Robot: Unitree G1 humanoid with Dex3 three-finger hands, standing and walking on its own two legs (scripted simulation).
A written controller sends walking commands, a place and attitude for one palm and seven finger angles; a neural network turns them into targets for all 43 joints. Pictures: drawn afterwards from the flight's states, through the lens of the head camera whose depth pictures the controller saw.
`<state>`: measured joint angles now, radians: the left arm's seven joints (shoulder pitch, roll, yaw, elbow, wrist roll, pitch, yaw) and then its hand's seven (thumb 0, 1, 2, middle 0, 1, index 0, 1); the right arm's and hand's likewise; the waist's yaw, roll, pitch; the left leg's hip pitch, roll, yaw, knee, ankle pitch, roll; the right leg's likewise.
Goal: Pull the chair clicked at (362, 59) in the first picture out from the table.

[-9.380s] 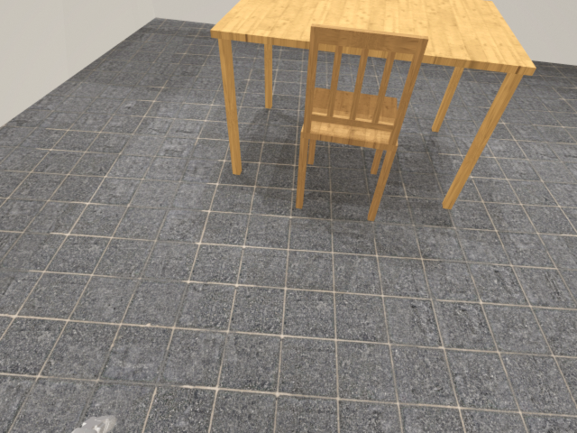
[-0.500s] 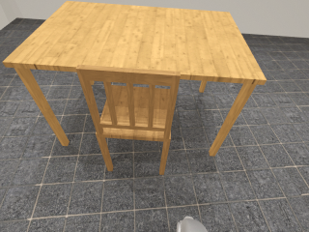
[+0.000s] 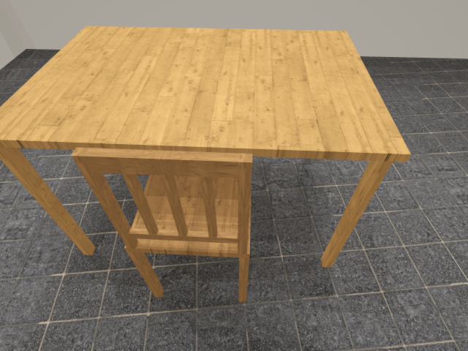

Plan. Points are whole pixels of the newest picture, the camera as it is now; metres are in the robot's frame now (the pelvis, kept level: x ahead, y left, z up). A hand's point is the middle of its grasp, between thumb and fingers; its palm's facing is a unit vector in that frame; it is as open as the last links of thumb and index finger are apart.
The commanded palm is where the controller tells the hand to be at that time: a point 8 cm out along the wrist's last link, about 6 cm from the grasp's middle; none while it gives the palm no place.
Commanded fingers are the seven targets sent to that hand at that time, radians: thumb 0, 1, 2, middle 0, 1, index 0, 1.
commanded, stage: come to a stop and stand still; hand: left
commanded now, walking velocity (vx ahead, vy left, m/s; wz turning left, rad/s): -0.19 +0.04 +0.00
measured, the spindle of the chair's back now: (176, 206) +0.46 +0.18 -0.11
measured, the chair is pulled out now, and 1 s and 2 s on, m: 0.00 0.00 0.00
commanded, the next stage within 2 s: look again from close up in 1.56 s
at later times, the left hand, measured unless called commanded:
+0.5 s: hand out of the picture +0.01 +0.20 -0.17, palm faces +0.00 -0.97 -0.23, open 7.4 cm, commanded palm none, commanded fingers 0.00 0.90 0.90 -0.20 -0.30 -0.20 -0.30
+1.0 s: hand out of the picture +0.08 +0.22 -0.17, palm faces -0.02 -0.97 -0.22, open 7.4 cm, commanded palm none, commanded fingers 0.00 0.90 0.90 -0.20 -0.30 -0.20 -0.30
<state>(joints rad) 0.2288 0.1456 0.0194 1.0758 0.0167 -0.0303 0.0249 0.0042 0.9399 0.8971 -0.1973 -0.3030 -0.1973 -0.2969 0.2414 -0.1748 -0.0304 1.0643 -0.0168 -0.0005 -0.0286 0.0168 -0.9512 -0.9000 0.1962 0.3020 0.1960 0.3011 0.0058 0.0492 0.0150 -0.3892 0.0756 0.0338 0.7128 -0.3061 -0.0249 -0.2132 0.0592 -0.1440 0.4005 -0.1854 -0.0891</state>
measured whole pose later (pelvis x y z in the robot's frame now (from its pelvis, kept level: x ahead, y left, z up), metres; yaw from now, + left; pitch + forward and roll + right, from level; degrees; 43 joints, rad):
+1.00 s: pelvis +0.03 +0.04 +0.00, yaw -2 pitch +0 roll +0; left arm 0.25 0.16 -0.01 1.02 0.01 -0.01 0.04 0.01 0.91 0.90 -0.20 -0.30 -0.20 -0.30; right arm 0.34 -0.13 0.03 1.08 -0.02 -0.01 -0.01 0.01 -0.91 -0.90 0.20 0.30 0.20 0.30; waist -0.01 0.02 0.01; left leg -0.22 -0.03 0.09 0.47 -0.26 0.06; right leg -0.22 -0.02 -0.07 0.49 -0.27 -0.01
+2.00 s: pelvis +0.04 +0.07 +0.00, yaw -3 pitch -1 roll +0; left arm 0.31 0.15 -0.01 1.11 0.02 0.00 0.04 0.01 0.91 0.90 -0.20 -0.30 -0.19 -0.30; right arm 0.31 -0.13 0.03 1.14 -0.01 -0.03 -0.02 0.01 -0.91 -0.90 0.20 0.30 0.20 0.30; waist 0.01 -0.02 0.03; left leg -0.12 -0.08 0.12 0.37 -0.23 0.10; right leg -0.14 -0.06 -0.04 0.42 -0.25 0.04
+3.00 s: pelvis +0.04 +0.06 +0.00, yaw -2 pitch -1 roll +0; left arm 0.33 0.13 -0.02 1.11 0.02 -0.01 0.05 0.01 0.91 0.90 -0.20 -0.30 -0.20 -0.30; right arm 0.31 -0.12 0.02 1.14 0.00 -0.03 -0.02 0.01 -0.91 -0.90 0.20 0.30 0.20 0.30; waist 0.01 -0.01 0.03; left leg -0.15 -0.05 0.10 0.40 -0.24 0.08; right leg -0.16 -0.04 -0.06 0.42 -0.24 0.02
